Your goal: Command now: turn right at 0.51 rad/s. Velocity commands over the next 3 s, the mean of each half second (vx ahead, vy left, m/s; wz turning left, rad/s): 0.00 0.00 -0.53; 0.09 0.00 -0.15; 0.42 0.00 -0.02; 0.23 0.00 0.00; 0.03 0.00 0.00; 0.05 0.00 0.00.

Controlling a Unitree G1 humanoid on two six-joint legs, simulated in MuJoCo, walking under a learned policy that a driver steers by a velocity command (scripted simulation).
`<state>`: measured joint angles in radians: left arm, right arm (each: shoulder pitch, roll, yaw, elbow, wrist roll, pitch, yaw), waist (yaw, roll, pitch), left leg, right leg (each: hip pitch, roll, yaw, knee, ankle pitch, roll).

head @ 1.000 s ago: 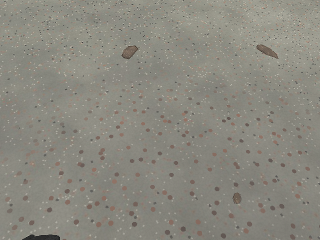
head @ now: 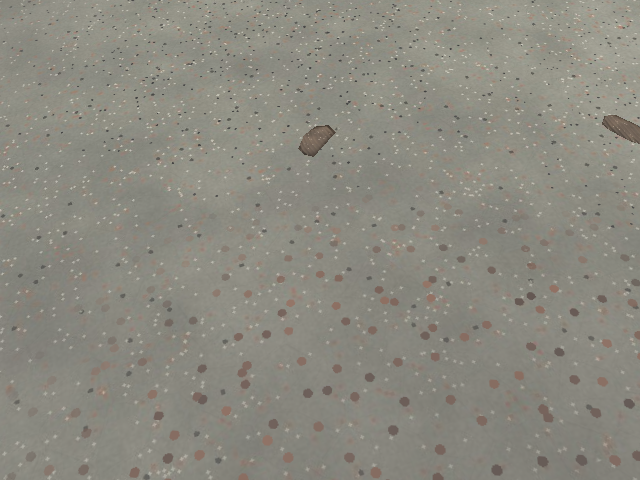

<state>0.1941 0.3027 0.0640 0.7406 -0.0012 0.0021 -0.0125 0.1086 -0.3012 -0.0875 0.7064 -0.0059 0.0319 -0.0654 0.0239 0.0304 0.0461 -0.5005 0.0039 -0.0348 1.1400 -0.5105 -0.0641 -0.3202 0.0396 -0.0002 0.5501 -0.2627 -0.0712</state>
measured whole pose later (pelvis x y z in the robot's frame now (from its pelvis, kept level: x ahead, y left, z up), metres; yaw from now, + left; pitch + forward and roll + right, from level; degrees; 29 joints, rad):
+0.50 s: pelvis +0.01 +0.04 +0.00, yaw -18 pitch +1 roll +0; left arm 0.16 0.36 0.10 0.67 -0.01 0.05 0.02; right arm 0.17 -0.27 -0.08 0.71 -0.01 -0.02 -0.02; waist 0.00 -0.05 0.04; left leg -0.25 -0.01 -0.03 0.46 -0.24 0.01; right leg -0.49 0.11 0.15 1.07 -0.48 0.05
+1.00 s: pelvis +0.03 +0.01 +0.01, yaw -20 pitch +1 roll +0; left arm 0.32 0.26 0.04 0.73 -0.01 -0.01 0.02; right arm 0.20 -0.31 -0.06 0.77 0.02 -0.06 0.02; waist 0.03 0.00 -0.01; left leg -0.38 0.02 0.03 0.77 -0.43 0.04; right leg -0.13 0.01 0.06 0.40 -0.29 -0.02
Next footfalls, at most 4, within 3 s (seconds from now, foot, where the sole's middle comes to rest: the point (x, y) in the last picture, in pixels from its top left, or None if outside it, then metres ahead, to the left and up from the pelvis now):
0.36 left None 0.09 0.14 -0.77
0.72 right None -0.02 -0.10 -0.77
1.10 left None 0.17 0.10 -0.77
1.62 right None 0.44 -0.22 -0.77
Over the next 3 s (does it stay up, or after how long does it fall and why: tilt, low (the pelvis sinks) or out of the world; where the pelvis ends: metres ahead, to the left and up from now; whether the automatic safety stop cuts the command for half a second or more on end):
stays up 0.48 -0.10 0.00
